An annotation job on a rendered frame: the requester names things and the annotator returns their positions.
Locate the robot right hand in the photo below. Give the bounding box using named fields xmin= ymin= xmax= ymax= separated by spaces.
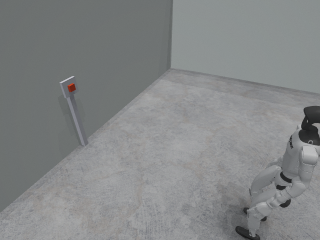
xmin=265 ymin=159 xmax=282 ymax=169

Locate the panel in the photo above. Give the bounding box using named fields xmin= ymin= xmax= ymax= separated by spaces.
xmin=60 ymin=76 xmax=88 ymax=146

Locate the left robot upper arm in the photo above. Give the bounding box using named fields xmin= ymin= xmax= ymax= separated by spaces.
xmin=291 ymin=146 xmax=319 ymax=191

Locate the button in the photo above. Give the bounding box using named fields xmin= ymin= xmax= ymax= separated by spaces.
xmin=67 ymin=83 xmax=76 ymax=92

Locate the right robot forearm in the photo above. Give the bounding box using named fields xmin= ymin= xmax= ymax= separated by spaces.
xmin=278 ymin=153 xmax=285 ymax=164

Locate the robot head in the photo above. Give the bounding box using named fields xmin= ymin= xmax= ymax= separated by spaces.
xmin=298 ymin=106 xmax=320 ymax=146

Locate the right robot shin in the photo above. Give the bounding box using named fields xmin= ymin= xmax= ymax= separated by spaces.
xmin=249 ymin=188 xmax=255 ymax=201

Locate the left robot forearm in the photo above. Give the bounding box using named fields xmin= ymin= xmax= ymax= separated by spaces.
xmin=266 ymin=183 xmax=306 ymax=209

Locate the robot left hand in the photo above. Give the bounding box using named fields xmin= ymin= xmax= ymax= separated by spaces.
xmin=247 ymin=201 xmax=273 ymax=220

